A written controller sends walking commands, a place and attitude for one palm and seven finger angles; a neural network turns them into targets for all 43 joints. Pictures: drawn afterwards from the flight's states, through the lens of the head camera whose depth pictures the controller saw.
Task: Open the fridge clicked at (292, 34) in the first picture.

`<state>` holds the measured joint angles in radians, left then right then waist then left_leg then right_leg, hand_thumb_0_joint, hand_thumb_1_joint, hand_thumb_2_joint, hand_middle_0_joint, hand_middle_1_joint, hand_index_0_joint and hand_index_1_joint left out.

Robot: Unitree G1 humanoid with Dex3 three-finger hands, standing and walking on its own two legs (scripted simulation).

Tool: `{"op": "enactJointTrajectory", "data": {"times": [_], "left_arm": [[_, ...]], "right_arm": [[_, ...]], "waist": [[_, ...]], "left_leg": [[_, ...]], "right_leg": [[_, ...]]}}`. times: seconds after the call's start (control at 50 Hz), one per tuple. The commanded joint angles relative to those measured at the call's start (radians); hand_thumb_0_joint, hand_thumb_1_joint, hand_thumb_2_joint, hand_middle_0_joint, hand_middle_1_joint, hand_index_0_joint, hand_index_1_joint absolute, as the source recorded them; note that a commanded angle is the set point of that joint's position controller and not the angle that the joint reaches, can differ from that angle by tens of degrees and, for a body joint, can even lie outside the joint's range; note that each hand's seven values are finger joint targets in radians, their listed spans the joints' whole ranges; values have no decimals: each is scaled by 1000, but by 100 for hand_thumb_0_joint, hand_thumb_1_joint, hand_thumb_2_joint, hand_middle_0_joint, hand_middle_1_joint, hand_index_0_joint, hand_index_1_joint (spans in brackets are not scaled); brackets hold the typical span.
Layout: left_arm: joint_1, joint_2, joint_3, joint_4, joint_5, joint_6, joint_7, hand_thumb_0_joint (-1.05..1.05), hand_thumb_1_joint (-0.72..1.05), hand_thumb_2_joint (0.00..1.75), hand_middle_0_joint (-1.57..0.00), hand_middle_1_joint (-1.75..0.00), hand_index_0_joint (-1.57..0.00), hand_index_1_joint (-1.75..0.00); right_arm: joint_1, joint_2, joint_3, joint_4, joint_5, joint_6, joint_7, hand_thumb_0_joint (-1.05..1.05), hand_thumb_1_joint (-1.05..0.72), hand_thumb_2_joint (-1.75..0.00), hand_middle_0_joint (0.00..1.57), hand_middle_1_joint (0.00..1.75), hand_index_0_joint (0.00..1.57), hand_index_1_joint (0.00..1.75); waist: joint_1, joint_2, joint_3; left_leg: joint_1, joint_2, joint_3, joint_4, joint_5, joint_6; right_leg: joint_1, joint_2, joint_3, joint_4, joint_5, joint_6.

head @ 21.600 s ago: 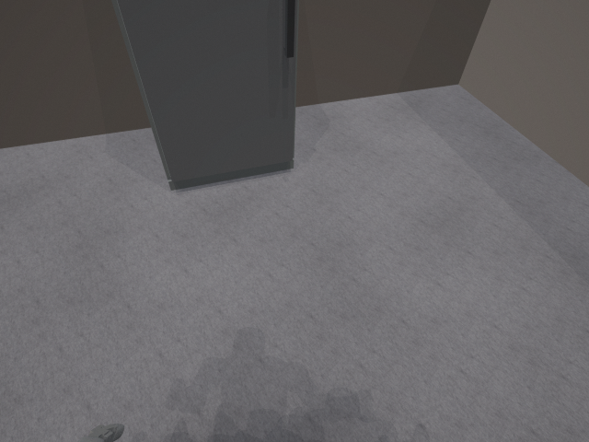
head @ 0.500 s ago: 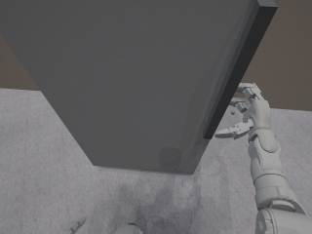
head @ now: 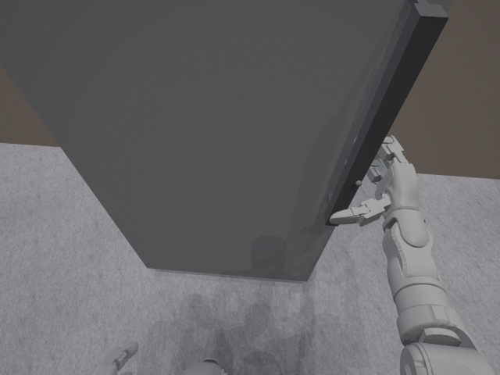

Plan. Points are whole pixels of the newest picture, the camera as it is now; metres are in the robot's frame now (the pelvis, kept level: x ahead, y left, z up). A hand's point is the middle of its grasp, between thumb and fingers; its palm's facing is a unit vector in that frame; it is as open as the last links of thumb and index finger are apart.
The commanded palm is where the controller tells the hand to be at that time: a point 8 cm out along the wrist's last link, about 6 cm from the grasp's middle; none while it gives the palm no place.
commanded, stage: slide the fingers in behind the handle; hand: right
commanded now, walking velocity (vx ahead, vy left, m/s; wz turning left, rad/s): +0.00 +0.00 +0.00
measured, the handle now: (360, 141) +0.46 -0.12 +0.12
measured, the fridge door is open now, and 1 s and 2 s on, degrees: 0 0 0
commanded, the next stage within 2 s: grip the handle and tug to test in 0.92 s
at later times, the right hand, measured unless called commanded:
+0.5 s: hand (344, 181) +0.41 -0.10 +0.08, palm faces -0.04 +1.00 -0.02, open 14.0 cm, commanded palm +0.39 -0.15 +0.08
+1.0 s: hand (347, 184) +0.41 -0.10 +0.08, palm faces -0.05 +1.00 -0.02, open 14.0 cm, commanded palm +0.39 -0.15 +0.08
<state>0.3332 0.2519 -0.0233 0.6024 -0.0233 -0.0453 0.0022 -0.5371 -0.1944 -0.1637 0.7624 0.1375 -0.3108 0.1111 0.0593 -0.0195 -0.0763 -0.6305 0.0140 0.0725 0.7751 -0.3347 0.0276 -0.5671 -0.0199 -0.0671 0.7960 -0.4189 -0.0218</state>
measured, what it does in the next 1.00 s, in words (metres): stands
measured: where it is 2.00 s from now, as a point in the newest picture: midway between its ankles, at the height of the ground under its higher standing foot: outside the picture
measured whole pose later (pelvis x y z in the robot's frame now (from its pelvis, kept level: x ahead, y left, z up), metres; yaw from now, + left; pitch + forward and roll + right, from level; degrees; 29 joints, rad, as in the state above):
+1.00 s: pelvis -0.01 +0.01 +0.00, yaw +0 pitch +10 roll +0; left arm 0.33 0.25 -0.02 0.62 -0.02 -0.05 0.00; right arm -0.55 -0.17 -0.12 0.78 0.13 -0.33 0.08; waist 0.06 -0.02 -0.07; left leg -0.62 0.01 0.08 0.77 -0.33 0.04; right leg -0.56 -0.02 -0.06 0.78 -0.40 -0.01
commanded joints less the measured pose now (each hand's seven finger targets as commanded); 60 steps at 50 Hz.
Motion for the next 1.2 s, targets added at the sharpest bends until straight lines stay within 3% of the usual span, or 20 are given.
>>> {"op": "enactJointTrajectory", "data": {"times": [0.0,0.02,0.08,0.12,0.18,0.32,0.36,0.44,0.48,0.54,0.58,0.62,0.72,0.8,0.86,0.94,1.0,1.08,1.1,1.18], "left_arm": [[41,129,54,-99,-1,-39,13,0,90,90,-20,-30,-20,-30],[40,127,52,-98,0,-41,11,0,90,90,-20,-30,-20,-30],[45,135,54,-95,3,-40,12,0,90,90,-20,-30,-20,-30],[38,126,53,-97,2,-41,10,0,90,90,-20,-30,-20,-30],[43,130,54,-95,4,-43,9,0,90,90,-20,-30,-20,-30],[29,121,51,-99,6,-41,11,0,90,90,-20,-30,-20,-30],[26,126,49,-95,4,-38,13,0,90,90,-20,-30,-20,-30],[24,119,51,-96,4,-45,13,0,90,90,-20,-30,-20,-30],[35,127,52,-89,6,-45,14,0,90,90,-20,-30,-20,-30],[32,128,52,-87,4,-41,15,0,90,90,-20,-30,-20,-30],[29,124,54,-95,5,-43,14,0,90,90,-20,-30,-20,-30],[32,124,53,-91,5,-44,13,0,90,90,-20,-30,-20,-30],[30,129,52,-89,4,-39,16,0,90,90,-20,-30,-20,-30],[26,124,50,-94,3,-42,16,0,90,90,-20,-30,-20,-30],[24,123,51,-93,1,-47,14,0,90,90,-20,-30,-20,-30],[30,128,53,-85,1,-48,13,0,90,90,-20,-30,-20,-30],[29,129,52,-90,3,-49,13,0,90,90,-20,-30,-20,-30],[36,129,54,-91,9,-49,10,0,90,90,-20,-30,-20,-30],[27,123,51,-96,7,-50,7,0,90,90,-20,-30,-20,-30],[28,130,53,-99,10,-45,11,0,90,90,-20,-30,-20,-30]], "right_arm": [[-419,-132,-7,-258,3,-79,-17,0,50,-30,30,120,30,120],[-404,-104,9,-247,6,-74,-18,0,50,-30,30,120,30,120],[-394,-126,-5,-228,-2,-70,-27,0,50,-30,30,120,30,120],[-387,-97,13,-236,-6,-69,-32,0,50,-30,30,120,30,120],[-382,-109,-1,-226,-2,-68,-44,0,50,-30,30,120,30,120],[-394,-118,-12,-238,-8,-78,-55,0,50,-30,30,120,30,120],[-395,-128,-16,-197,-6,-74,-51,0,50,-30,30,120,30,120],[-431,-84,26,-238,-11,-93,-45,0,50,-30,30,120,30,120],[-403,-105,0,-191,0,-87,-47,0,50,-30,30,120,30,120],[-419,-135,-18,-192,-7,-86,-43,0,50,-30,30,120,30,120],[-422,-108,4,-221,-7,-91,-43,0,50,-30,30,120,30,120],[-393,-116,-10,-203,-1,-89,-45,0,50,-30,30,120,30,120],[-421,-147,-31,-185,-2,-85,-41,0,50,-30,30,120,30,120],[-427,-130,-13,-215,0,-96,-30,0,50,-30,30,120,30,120],[-403,-81,28,-209,5,-98,-20,0,50,-30,30,120,30,120],[-445,-78,36,-197,-1,-90,-31,0,50,-30,30,120,30,120],[-437,-85,25,-203,-4,-90,-46,0,50,-30,30,120,30,120],[-408,-104,1,-217,-14,-95,-66,0,31,-38,32,123,32,123],[-407,-73,30,-219,-16,-93,-65,0,27,-40,32,123,32,123],[-405,-112,-4,-215,-19,-91,-70,0,8,-48,35,126,35,126]], "waist": [[15,-3,-365],[15,10,-353],[12,51,-349],[8,13,-352],[12,75,-341],[4,34,-353],[13,89,-307],[11,2,-356],[15,82,-343],[10,59,-340],[10,29,-359],[6,73,-351],[13,86,-327],[9,27,-353],[14,33,-339],[26,48,-310],[15,44,-329],[1,65,-360],[6,37,-345],[1,73,-334]], "left_leg": [[255,-30,-48,-65,340,-3],[250,-31,-45,-68,331,-4],[270,-30,-45,-69,328,-4],[267,-28,-48,-68,336,-3],[283,-29,-48,-76,335,-6],[308,-23,-66,-84,335,-8],[305,-20,-73,-104,294,-15],[290,-22,-65,-87,306,-5],[303,-25,-66,-92,317,-10],[310,-18,-73,-96,302,-11],[307,-22,-69,-88,325,-8],[318,-21,-70,-92,329,-11],[314,-18,-79,-103,295,-15],[312,-20,-73,-92,316,-7],[292,-23,-66,-91,313,-8],[248,-24,-55,-95,257,-8],[259,-25,-53,-88,272,-4],[285,-27,-50,-75,310,-2],[269,-27,-51,-78,300,-3],[289,-26,-55,-84,288,-5]], "right_leg": [[115,21,55,-103,322,4],[111,22,54,-104,309,4],[90,23,56,-108,298,1],[96,26,51,-106,303,3],[77,26,51,-109,292,-1],[66,33,36,-111,263,-2],[30,34,33,-117,214,-4],[79,34,39,-114,240,-1],[56,33,41,-109,244,-5],[40,37,35,-116,223,-5],[67,36,35,-113,251,-5],[53,35,35,-114,247,-4],[28,36,34,-117,213,-7],[58,36,36,-115,238,-5],[63,34,37,-115,238,-2],[63,31,49,-119,204,-1],[74,32,52,-122,229,-2],[79,31,55,-118,271,-1],[82,31,50,-120,259,1],[57,32,49,-124,239,-2]]}}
